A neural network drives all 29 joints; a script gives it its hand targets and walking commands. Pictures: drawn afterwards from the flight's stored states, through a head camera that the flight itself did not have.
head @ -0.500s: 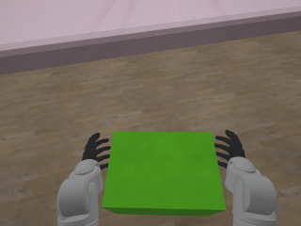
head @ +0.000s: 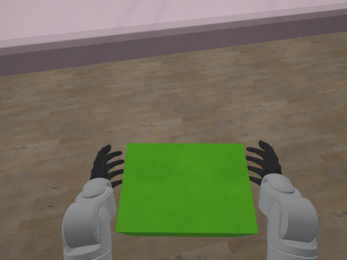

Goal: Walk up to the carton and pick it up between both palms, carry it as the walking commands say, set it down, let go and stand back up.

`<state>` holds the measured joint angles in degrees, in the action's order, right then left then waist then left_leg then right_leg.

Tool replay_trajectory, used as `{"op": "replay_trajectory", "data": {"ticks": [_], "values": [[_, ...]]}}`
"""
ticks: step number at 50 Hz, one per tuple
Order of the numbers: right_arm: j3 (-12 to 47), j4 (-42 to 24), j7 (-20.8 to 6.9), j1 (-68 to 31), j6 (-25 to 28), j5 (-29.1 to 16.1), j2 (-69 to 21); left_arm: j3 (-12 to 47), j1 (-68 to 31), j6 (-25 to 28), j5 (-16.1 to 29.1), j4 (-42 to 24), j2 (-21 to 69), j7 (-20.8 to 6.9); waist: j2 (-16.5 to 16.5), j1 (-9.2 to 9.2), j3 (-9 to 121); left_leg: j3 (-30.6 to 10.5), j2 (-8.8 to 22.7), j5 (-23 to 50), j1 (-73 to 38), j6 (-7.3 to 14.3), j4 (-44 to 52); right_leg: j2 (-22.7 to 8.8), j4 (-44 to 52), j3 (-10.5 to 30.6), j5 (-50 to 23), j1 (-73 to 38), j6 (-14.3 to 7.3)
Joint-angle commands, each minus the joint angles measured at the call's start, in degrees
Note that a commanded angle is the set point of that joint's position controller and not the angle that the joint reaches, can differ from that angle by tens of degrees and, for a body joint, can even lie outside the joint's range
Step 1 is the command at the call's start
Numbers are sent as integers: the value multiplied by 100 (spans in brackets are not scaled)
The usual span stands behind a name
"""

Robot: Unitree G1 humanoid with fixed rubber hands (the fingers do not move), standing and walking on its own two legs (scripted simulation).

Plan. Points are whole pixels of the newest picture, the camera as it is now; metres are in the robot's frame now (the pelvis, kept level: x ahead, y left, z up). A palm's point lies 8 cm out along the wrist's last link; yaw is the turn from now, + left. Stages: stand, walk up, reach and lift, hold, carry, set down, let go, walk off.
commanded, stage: carry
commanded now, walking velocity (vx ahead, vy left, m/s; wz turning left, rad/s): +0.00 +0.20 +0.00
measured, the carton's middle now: (184, 192) +0.27 +0.00 +0.02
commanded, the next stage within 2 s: none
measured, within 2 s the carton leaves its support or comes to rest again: neither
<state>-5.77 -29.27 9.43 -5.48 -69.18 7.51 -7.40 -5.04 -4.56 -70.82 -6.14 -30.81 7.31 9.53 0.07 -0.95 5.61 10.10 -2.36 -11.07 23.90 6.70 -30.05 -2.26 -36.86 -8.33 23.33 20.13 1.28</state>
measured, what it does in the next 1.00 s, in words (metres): steps to the left: right foot, then left foot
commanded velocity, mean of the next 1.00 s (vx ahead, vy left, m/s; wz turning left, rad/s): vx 0.00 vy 0.11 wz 0.00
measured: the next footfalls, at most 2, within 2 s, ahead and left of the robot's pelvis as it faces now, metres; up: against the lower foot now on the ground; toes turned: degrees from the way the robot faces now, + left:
right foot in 0.02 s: +0.02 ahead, -0.09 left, +0.00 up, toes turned -9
left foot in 0.30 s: +0.03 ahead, +0.29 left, +0.00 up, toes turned +6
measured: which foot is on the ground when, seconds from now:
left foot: down 0.00-0.02, up 0.04-0.28, down 0.30-1.00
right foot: up 0.00-0.00, down 0.02-0.30, up 0.32-0.56, down 0.58-0.88, up 0.90-1.00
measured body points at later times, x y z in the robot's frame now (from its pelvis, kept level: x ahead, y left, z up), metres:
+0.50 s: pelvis -0.04 +0.16 +0.00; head -0.02 +0.17 +0.45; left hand +0.22 +0.34 +0.10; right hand +0.24 +0.00 +0.10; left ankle +0.01 +0.24 -0.73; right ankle -0.06 +0.05 -0.68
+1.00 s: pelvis -0.06 +0.27 +0.01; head -0.08 +0.28 +0.46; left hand +0.20 +0.43 +0.11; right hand +0.20 +0.09 +0.12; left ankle -0.01 +0.29 -0.73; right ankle -0.07 +0.11 -0.72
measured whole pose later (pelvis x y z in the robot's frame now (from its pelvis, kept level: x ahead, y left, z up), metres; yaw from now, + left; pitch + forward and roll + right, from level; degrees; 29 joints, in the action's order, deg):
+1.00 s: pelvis -0.06 +0.27 +0.01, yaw -1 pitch +3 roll -1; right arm -7.7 -25.4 9.1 -6.6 -69.8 7.4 -7.4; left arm -4.5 -5.8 -71.6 -7.0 -26.9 7.4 9.9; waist 0.5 -0.4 6.7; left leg 9.5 -3.7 -8.0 18.4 7.8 -22.3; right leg -5.3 -32.4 -5.1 21.9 17.5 2.8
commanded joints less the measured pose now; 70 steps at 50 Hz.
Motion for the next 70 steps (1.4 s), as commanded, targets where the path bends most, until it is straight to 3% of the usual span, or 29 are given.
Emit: {"op": "replay_trajectory", "data": {"ticks": [1, 2, 3, 5, 6, 10, 13, 14, 15, 16, 17, 19, 22, 26, 28, 29, 30, 31, 32, 34, 36, 38, 40, 47, 56, 59, 65, 68, 70], "values": [[4003, -113, -1422, -1966, -143, -2220, -4997, 3996, -2220, 33, 2275, -153, 4894, -1502, 235, 3, 1299, -1306, 1224, -105, -39, -152, 381, -1009, 1678, 1016, -765, -1496, -173], [4096, -173, -1414, -2027, -177, -2168, -4892, 3852, -2135, 68, 2216, 64, 4841, -1503, 1449, -41, 1133, -801, 574, -743, 814, -627, -533, -2323, 2044, 2747, -1098, -1705, -736], [4115, -390, -1432, -2440, -170, -2296, -4881, 3875, -2270, 101, 2272, -17, 5040, -1507, 1563, -73, 779, -738, 438, -1623, 996, -714, -1725, -2910, 2264, 2943, -1837, -1052, -1238], [4214, -384, -1449, -2650, -140, -2482, -5137, 3942, -2422, 132, 2350, -245, 5189, -1531, 635, -5, 482, -1306, 576, -1221, 1052, -723, -2771, -2494, 2180, 2234, -1772, -703, -1080], [4225, -280, -1464, -2518, -134, -2444, -5141, 3924, -2415, 141, 2280, -214, 5161, -1519, 589, 11, 422, -1265, 670, -1028, 1097, -759, -2645, -2249, 2079, 1812, -1842, -756, -853], [4245, -330, -1449, -2239, -118, -2481, -5201, 3929, -2280, 163, 2267, -383, 5021, -1454, 1136, 28, 801, -548, 467, -1185, 447, -911, -1261, -1769, 1466, 1045, -3515, -1099, -558], [4182, -285, -1451, -2030, -147, -2443, -5100, 3949, -2070, 127, 2176, -375, 4899, -1404, 1282, 54, 1073, -108, 308, -644, -294, -903, 257, -1654, 1007, 787, -3645, -1195, -356], [4160, -267, -1460, -1987, -156, -2430, -5077, 3946, -1997, 119, 2141, -361, 4856, -1393, 1023, 71, 1253, 23, 245, -105, -866, -885, 970, -1438, 692, 599, -3108, -1050, -157], [4129, -271, -1477, -1972, -159, -2429, -5065, 3964, -2013, 117, 2127, -388, 4819, -1381, 479, 72, 1500, -434, 638, 228, -1657, -826, 1191, -1244, 208, 441, -2320, -535, 62], [4066, -243, -1495, -1995, -158, -2399, -5014, 4002, -2040, 89, 2120, -422, 4801, -1361, -686, 47, 1470, -1563, 1590, 1653, -2086, -468, 1093, -764, -362, 108, -590, 550, 354], [3943, -213, -1500, -2016, -123, -2369, -5067, 4154, -2424, 78, 2208, -631, 4830, -1387, -1698, 129, 1406, -2151, 2113, 2600, -2083, 137, 897, -415, -950, -85, 1233, 1127, 403], [3964, -369, -1511, -2166, -57, -2358, -5171, 4282, -2502, 80, 2302, -531, 5105, -1454, -1285, 134, 1507, -1820, 1993, 2997, -1807, 454, 660, -280, -2191, 331, 1452, 1044, 217], [3893, -300, -1502, -2092, -10, -2248, -5197, 4384, -2659, 102, 2447, -550, 5274, -1490, -994, 121, 1369, -1329, 1642, 1938, -1533, 432, 712, -238, -2117, 303, 733, 1055, 140], [3907, -249, -1445, -1967, -37, -2204, -5094, 4233, -2451, 81, 2385, -397, 5101, -1491, -753, 136, 1418, -1612, 1707, 1167, -1392, 541, 924, -94, -696, 256, 432, 419, -10], [3948, -199, -1425, -1918, -83, -2213, -5031, 4127, -2295, 62, 2315, -288, 5009, -1496, -513, 51, 1415, -1476, 1555, 670, -1199, 333, 831, -102, 789, 79, -397, -285, -44], [3963, -157, -1415, -1914, -101, -2208, -4991, 4073, -2260, 57, 2290, -247, 4948, -1499, -299, 27, 1409, -1416, 1471, 455, -881, 114, 681, -360, 1373, 244, -852, -823, -63], [3958, -86, -1398, -1950, -119, -2180, -4970, 4009, -2222, 51, 2278, -148, 4882, -1508, 174, 12, 1401, -1346, 1303, 186, -289, -169, 351, -952, 1658, 982, -879, -1409, -151], [4089, -205, -1397, -2131, -144, -2160, -4881, 3874, -2209, 95, 2221, 64, 4881, -1515, 1292, 8, 1192, -985, 800, -313, 152, -576, -114, -1828, 1882, 2195, -1154, -1327, -572], [4108, -361, -1409, -2416, -142, -2258, -4869, 3903, -2335, 119, 2266, 5, 5055, -1526, 1377, 20, 929, -788, 660, -865, 62, -669, -644, -2198, 2010, 2258, -1511, -794, -854], [4153, -343, -1429, -2602, -148, -2383, -4987, 3934, -2499, 121, 2283, -82, 5116, -1527, 853, 87, 749, -834, 706, -618, -273, -634, -673, -1915, 1968, 1701, -1164, -331, -712], [4133, -209, -1468, -2453, -163, -2343, -4977, 3886, -2487, 118, 2159, -17, 4999, -1484, 422, 137, 786, -860, 775, 166, -948, -609, 538, -1267, 1468, 976, -1078, -228, -207], [4040, -109, -1506, -2397, -170, -2402, -5015, 3936, -2449, 109, 2157, -136, 4937, -1433, -204, 70, 989, -1398, 1176, 1351, -1191, -452, 679, -767, 951, 652, -757, -201, 106], [3976, -17, -1507, -2377, -195, -2407, -4959, 3942, -2466, 61, 2138, -54, 4895, -1394, -335, 73, 1132, -1864, 1486, 1139, -1191, -437, 1206, -536, 582, 472, -396, -309, 178], [3731, 65, -1538, -2320, -171, -2310, -4888, 4117, -2656, 10, 2173, 37, 5014, -1350, -592, 111, 1155, -1995, 1661, 878, -1805, -681, 1708, -382, 372, 344, -117, 115, 177], [3750, -19, -1538, -2348, -156, -2327, -4846, 4066, -2558, 25, 2105, 48, 4978, -1309, -550, 111, 1276, -1747, 1410, 56, -1907, -907, 2070, -91, 1103, 183, -269, -358, -78], [3819, -66, -1519, -2342, -158, -2352, -4803, 3970, -2392, 32, 2094, 77, 4931, -1297, -495, 77, 1324, -1797, 1244, 188, -1612, -1066, 1982, -234, 1204, 187, -328, -753, -126], [3980, -213, -1484, -2480, -182, -2399, -4773, 3776, -2300, 85, 2075, 146, 4831, -1280, 248, 10, 832, -1331, 634, -440, -274, -1394, 1259, -754, 1596, 576, 570, -1148, -222], [3879, -103, -1458, -2357, -211, -2368, -4654, 3777, -2464, 57, 2090, 176, 4786, -1278, 1074, 64, 616, -1172, 433, -915, -351, -1051, -892, -1731, 1793, 1245, 1030, -134, -547], [3743, 17, -1467, -2303, -236, -2329, -4564, 3806, -2491, 4, 2079, 215, 4811, -1285, 954, 120, 287, -1292, 605, -1305, -373, -792, -1504, -2167, 1629, 1078, 976, 687, -633]]}}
